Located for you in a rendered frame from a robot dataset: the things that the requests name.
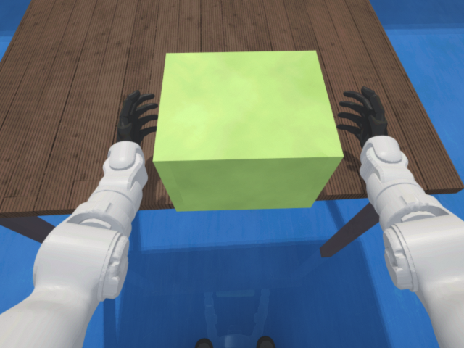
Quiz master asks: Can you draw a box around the robot left hand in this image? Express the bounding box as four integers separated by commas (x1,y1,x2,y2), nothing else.
116,90,158,146

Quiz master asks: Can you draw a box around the table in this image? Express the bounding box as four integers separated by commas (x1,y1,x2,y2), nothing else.
0,0,464,257

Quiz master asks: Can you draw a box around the robot left forearm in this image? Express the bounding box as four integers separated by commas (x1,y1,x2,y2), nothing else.
33,141,148,288

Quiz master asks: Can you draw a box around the carton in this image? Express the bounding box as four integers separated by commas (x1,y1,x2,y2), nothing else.
153,51,344,212

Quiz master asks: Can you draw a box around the robot right forearm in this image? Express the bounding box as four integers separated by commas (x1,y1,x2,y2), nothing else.
360,136,464,232

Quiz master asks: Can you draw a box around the robot right hand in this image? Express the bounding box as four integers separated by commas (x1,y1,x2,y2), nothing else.
336,86,389,149

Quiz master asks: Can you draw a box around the robot left upper arm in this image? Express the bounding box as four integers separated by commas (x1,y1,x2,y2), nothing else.
0,222,129,348

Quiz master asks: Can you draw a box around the robot right upper arm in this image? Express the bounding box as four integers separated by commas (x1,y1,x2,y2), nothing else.
383,215,464,348

